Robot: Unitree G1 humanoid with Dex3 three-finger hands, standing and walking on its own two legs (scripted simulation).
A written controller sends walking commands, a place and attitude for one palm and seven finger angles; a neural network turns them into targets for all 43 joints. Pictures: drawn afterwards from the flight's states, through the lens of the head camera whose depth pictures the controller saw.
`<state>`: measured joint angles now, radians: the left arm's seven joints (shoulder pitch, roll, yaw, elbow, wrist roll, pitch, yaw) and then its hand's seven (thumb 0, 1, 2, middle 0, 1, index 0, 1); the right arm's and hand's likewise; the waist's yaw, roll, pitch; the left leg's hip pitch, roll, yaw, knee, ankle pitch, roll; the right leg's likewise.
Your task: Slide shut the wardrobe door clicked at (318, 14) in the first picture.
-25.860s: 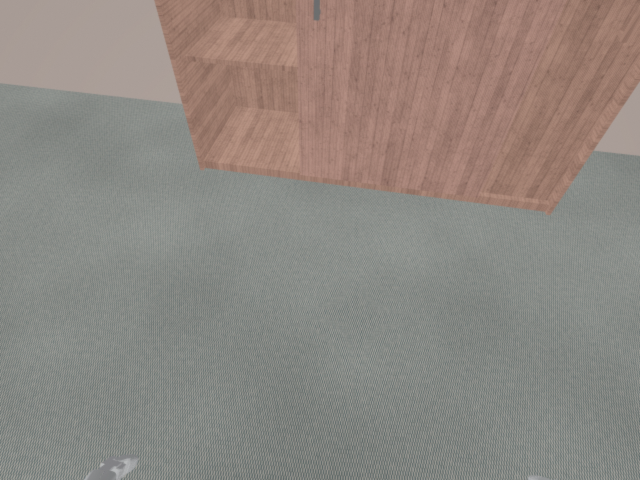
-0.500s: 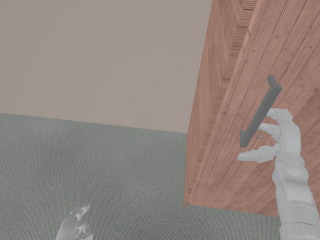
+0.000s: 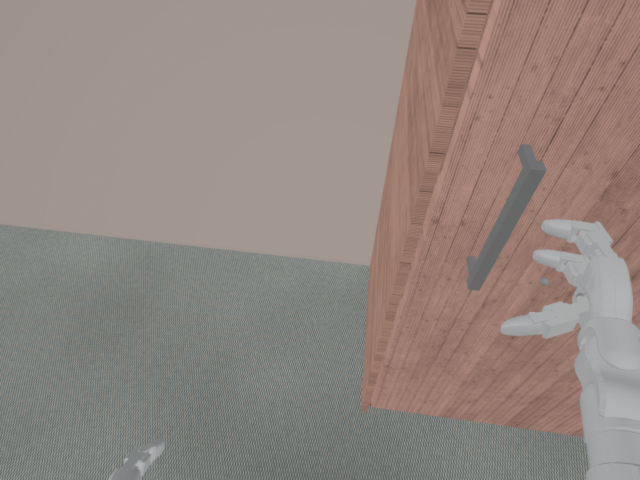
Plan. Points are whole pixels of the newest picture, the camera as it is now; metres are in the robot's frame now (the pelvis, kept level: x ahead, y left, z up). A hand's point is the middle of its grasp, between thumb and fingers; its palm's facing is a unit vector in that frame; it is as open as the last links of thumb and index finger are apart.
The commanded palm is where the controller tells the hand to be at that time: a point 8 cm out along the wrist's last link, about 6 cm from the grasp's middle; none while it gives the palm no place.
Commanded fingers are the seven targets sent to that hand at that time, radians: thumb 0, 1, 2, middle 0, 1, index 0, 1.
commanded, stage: slip the hand off the handle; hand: right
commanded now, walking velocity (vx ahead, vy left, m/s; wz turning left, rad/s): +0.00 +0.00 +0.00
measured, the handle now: (497, 225) +0.43 -0.20 +0.11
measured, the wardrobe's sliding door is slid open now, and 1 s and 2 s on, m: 0.01 0.01 0.01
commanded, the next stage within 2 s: draw the hand back to the body in 0.54 s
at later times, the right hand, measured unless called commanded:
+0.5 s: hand (559, 350) +0.26 -0.24 +0.08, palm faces +0.27 +0.94 -0.19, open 14.7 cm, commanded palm +0.22 -0.28 +0.11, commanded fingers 0.00 0.55 -0.20 0.25 1.15 0.25 1.15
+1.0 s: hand (576, 370) +0.23 -0.23 +0.12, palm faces +0.14 +0.99 -0.04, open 14.7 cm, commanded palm +0.19 -0.27 +0.13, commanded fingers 0.00 0.55 -0.20 0.25 1.15 0.25 1.15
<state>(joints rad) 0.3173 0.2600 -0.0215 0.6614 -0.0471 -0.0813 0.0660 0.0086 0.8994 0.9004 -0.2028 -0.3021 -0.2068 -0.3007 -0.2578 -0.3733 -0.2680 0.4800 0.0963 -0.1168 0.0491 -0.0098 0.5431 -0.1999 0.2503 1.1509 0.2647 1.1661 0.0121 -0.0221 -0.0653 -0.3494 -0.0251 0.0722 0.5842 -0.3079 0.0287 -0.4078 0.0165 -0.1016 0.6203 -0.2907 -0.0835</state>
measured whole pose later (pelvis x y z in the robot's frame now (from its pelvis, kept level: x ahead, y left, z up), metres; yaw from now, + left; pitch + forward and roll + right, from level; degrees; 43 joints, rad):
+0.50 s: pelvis -0.01 +0.01 +0.00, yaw -2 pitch +1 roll +1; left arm 0.20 0.24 -0.05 0.62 -0.05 -0.15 0.09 0.01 0.90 0.90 -0.20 -0.30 -0.21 -0.30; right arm 0.06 -0.31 -0.21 0.12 0.12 -0.03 0.03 -0.01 0.55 -0.20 0.25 1.15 0.25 1.15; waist -0.04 -0.03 -0.06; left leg -0.29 -0.02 0.10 0.58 -0.31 0.04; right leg -0.35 0.03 -0.08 0.61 -0.28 -0.08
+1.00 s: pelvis +0.00 +0.03 +0.00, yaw -1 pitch +0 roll +1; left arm 0.26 0.26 -0.05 0.64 -0.07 -0.25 0.09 0.01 0.90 0.90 -0.20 -0.30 -0.21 -0.30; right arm 0.25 -0.34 -0.35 -0.02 0.36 0.01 0.29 -0.01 0.55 -0.20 0.25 1.15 0.25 1.15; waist -0.03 -0.05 -0.09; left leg -0.24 -0.04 0.10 0.55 -0.31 0.06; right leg -0.30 0.01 -0.07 0.59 -0.28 -0.05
